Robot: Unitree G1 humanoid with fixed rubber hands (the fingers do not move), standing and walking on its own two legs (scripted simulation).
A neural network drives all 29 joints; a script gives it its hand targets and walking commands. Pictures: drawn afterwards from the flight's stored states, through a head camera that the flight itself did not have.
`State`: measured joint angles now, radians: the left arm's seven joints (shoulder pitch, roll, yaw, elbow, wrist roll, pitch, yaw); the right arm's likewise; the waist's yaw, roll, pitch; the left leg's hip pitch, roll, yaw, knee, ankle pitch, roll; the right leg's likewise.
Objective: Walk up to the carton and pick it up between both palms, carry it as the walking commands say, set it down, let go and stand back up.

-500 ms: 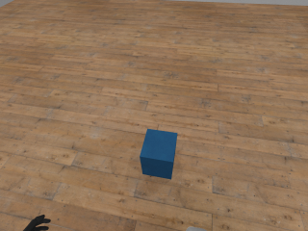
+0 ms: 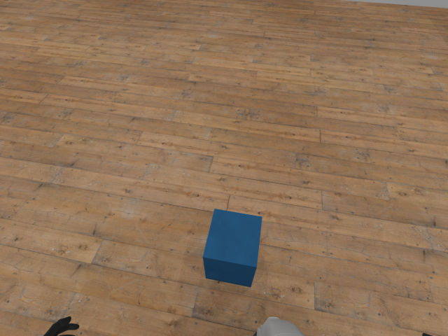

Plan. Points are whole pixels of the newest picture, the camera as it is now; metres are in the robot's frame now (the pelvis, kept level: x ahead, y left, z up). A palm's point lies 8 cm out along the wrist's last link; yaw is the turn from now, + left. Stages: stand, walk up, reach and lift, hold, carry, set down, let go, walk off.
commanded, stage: walk up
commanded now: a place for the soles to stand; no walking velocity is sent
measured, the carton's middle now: (232, 248) +0.53 -0.04 -0.63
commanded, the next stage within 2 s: none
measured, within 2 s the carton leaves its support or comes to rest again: neither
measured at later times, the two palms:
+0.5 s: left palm (59, 321) +0.17 +0.31 -0.08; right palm (416, 318) +0.16 -0.34 -0.08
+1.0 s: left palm out of the picture +0.14 +0.39 -0.08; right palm out of the picture +0.13 -0.29 -0.08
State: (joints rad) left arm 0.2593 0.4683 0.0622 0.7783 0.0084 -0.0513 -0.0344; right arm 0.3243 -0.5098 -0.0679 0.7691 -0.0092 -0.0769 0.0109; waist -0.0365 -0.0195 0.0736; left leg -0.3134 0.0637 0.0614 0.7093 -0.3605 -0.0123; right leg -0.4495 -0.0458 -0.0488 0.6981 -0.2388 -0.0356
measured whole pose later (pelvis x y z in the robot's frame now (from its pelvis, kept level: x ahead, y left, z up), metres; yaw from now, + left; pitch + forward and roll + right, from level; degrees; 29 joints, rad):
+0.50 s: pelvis +0.05 -0.01 +0.01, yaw +1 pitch -2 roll +1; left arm 0.04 0.42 0.01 1.02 0.00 -0.02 -0.01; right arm 0.09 -0.44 -0.01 1.03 0.00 -0.05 -0.01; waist 0.01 -0.01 0.05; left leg -0.16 0.04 0.02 0.53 -0.34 -0.03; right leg -0.31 -0.05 -0.05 0.56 -0.22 0.00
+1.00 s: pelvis +0.06 +0.04 +0.01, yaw -4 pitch -2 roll +0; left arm 0.21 0.48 0.03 1.03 0.00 -0.04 0.02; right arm 0.13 -0.44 -0.06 0.96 -0.03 0.02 0.03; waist 0.00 0.01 0.08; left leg -0.22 0.03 0.06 0.57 -0.32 0.02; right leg -0.34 -0.02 -0.02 0.68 -0.40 -0.01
